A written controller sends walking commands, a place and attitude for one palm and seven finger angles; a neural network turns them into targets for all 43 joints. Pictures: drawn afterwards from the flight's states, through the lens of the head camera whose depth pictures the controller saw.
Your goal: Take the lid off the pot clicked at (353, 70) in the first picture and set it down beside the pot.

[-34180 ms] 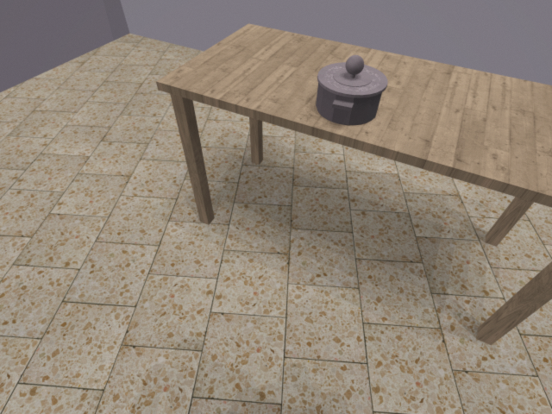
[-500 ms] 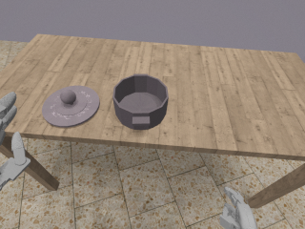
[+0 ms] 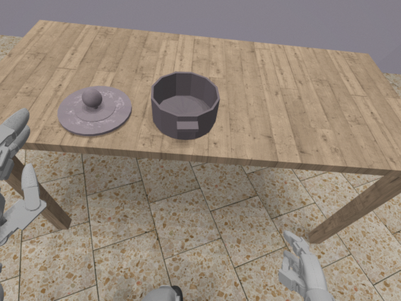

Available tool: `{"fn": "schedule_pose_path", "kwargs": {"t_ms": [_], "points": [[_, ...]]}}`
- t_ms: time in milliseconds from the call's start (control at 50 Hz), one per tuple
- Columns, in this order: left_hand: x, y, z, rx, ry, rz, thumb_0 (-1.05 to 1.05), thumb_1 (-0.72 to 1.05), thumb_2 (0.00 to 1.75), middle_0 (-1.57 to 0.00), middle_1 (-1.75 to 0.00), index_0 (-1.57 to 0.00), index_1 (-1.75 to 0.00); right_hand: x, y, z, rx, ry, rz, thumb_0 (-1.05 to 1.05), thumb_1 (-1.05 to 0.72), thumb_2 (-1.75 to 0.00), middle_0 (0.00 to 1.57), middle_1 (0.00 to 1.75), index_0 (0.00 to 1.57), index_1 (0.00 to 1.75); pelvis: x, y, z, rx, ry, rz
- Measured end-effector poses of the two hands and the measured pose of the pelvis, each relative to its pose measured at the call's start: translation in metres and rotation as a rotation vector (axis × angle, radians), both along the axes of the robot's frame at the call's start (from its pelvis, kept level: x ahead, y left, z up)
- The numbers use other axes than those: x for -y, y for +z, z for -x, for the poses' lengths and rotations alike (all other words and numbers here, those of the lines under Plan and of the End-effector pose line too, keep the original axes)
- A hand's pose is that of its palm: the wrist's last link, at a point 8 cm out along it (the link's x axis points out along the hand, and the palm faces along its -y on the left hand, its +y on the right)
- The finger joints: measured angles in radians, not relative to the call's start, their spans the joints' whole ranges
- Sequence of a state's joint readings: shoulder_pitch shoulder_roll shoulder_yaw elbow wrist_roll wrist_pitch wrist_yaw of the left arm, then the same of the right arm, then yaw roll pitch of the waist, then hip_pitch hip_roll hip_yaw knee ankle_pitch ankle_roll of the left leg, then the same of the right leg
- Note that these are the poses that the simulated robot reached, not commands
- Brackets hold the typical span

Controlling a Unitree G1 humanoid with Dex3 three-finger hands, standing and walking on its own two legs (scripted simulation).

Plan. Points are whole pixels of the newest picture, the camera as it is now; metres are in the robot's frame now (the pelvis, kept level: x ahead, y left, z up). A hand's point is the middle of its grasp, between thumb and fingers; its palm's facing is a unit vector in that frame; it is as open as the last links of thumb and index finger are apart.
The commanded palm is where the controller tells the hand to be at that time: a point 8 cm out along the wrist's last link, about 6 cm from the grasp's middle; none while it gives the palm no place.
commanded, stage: step back with the hand held close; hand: left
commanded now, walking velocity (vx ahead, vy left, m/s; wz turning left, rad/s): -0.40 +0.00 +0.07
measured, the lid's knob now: (92, 98) +0.58 +0.33 +0.02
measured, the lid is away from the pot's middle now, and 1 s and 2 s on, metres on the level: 0.25 0.25 0.25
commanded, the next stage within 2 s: stop stepping back and stand still in 0.12 s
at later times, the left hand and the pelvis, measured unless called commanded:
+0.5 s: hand out of the picture +0.10 +0.26 +0.18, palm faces +0.32 -0.87 -0.39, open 7.4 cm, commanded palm +0.04 +0.30 +0.19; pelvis -0.09 +0.02 -0.01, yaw +0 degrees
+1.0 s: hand out of the picture +0.07 +0.30 +0.18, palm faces +0.26 -0.89 -0.36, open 7.4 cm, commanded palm none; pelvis -0.12 +0.07 +0.02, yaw +0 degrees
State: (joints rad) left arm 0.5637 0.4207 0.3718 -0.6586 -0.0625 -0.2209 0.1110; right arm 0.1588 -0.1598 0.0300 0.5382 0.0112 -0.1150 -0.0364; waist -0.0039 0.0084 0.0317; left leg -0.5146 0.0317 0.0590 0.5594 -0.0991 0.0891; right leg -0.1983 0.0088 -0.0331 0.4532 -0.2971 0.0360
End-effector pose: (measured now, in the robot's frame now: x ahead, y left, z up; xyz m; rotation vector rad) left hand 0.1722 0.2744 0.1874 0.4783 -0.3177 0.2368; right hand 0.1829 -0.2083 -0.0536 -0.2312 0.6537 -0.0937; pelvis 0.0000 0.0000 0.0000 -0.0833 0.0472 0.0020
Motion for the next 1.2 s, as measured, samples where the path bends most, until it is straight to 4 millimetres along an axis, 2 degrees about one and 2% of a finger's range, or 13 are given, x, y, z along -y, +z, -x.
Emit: {"fn": "schedule_pose_path", "kwargs": {"t_ms": [100, 220, 300, 400, 540, 620, 720, 840, 1020, 1040, 1080, 1140, 1200], "points": [[0.009, 0.002, 0.034, -0.037, -0.06, -0.062, 0.02, 0.89, 0.9, -0.21, -0.3, -0.21, -0.3, 0.011, -0.003, 0.03, -0.025, -0.022, 0.001, 0.01, -0.9, -0.9, 0.21, 0.3, 0.2, 0.3, 0.006, -0.002, 0.023, 0.02, 0.029, 0.013], [-0.001, 0.0, 0.082, 0.052, 0.0, -0.034, 0.01, 0.89, 0.9, -0.21, -0.3, -0.21, -0.3, 0.033, -0.008, 0.066, -0.051, -0.065, 0.065, 0.01, -0.9, -0.9, 0.2, 0.3, 0.2, 0.3, 0.005, -0.011, 0.039, 0.059, 0.042, 0.0], [-0.023, -0.029, 0.081, 0.101, 0.056, 0.085, 0.01, 0.89, 0.9, -0.21, -0.3, -0.21, -0.3, 0.039, -0.015, 0.084, -0.055, -0.08, 0.116, 0.01, -0.9, -0.9, 0.2, 0.3, 0.2, 0.3, -0.009, -0.025, 0.048, 0.044, 0.068, 0.022], [-0.04, -0.032, 0.087, 0.081, 0.069, 0.065, 0.02, 0.89, 0.9, -0.21, -0.3, -0.21, -0.3, 0.016, -0.002, 0.107, 0.01, -0.104, 0.098, 0.01, -0.91, -0.9, 0.2, 0.3, 0.2, 0.3, -0.015, -0.023, 0.077, 0.056, 0.017, -0.008], [-0.022, 0.014, 0.117, 0.074, -0.034, -0.044, 0.02, 0.89, 0.9, -0.21, -0.3, -0.2, -0.3, -0.021, 0.001, 0.141, -0.012, -0.054, -0.003, 0.01, -0.9, -0.9, 0.2, 0.3, 0.2, 0.3, -0.023, -0.002, 0.097, 0.019, 0.002, -0.001], [-0.029, 0.015, 0.132, 0.045, -0.025, -0.089, 0.01, 0.89, 0.9, -0.21, -0.3, -0.21, -0.3, -0.027, -0.012, 0.151, -0.049, -0.046, -0.018, 0.01, -0.9, -0.9, 0.2, 0.3, 0.2, 0.3, -0.029, -0.004, 0.106, 0.035, 0.023, 0.011], [-0.06, -0.006, 0.144, 0.052, 0.063, 0.009, 0.01, 0.89, 0.9, -0.21, -0.3, -0.21, -0.3, -0.023, -0.017, 0.158, -0.089, -0.082, 0.025, 0.01, -0.9, -0.9, 0.21, 0.3, 0.2, 0.3, -0.042, -0.008, 0.103, 0.053, 0.025, 0.008], [-0.085, -0.033, 0.129, 0.044, 0.106, 0.139, 0.01, 0.89, 0.9, -0.21, -0.3, -0.2, -0.3, -0.031, 0.0, 0.151, -0.023, -0.096, 0.085, 0.01, -0.9, -0.9, 0.2, 0.3, 0.2, 0.3, -0.06, -0.011, 0.114, 0.057, 0.006, -0.02], [-0.072, 0.012, 0.137, -0.022, -0.043, 0.04, 0.02, 0.89, 0.9, -0.21, -0.3, -0.2, -0.3, -0.068, 0.033, 0.155, -0.018, -0.043, 0.036, 0.01, -0.9, -0.9, 0.2, 0.3, 0.2, 0.3, -0.071, 0.022, 0.116, 0.027, -0.002, 0.012], [-0.074, 0.008, 0.136, -0.037, -0.043, 0.024, 0.02, 0.89, 0.9, -0.21, -0.3, -0.2, -0.3, -0.069, 0.03, 0.154, -0.018, -0.037, 0.023, 0.01, -0.9, -0.9, 0.2, 0.3, 0.2, 0.3, -0.074, 0.023, 0.116, 0.02, 0.012, 0.023], [-0.085, -0.028, 0.123, -0.181, 0.005, 0.034, 0.01, 0.89, 0.9, -0.21, -0.3, -0.2, -0.3, -0.067, 0.017, 0.154, -0.061, -0.021, 0.022, 0.01, -0.9, -0.9, 0.2, 0.3, 0.2, 0.3, -0.081, 0.023, 0.118, 0.007, 0.051, 0.046], [-0.1, -0.121, 0.111, -0.52, 0.13, 0.179, 0.0, 0.9, 0.9, -0.2, -0.3, -0.2, -0.3, -0.061, -0.006, 0.164, -0.169, -0.026, 0.034, 0.01, -0.9, -0.9, 0.2, 0.3, 0.2, 0.3, -0.084, 0.018, 0.123, 0.005, 0.075, 0.036], [-0.088, -0.219, 0.127, -0.853, 0.201, 0.342, 0.0, 0.91, 0.9, -0.19, -0.29, -0.19, -0.3, -0.053, -0.017, 0.189, -0.261, -0.051, 0.05, 0.01, -0.9, -0.9, 0.2, 0.3, 0.2, 0.3, -0.076, 0.011, 0.127, 0.017, 0.071, -0.009]]}}
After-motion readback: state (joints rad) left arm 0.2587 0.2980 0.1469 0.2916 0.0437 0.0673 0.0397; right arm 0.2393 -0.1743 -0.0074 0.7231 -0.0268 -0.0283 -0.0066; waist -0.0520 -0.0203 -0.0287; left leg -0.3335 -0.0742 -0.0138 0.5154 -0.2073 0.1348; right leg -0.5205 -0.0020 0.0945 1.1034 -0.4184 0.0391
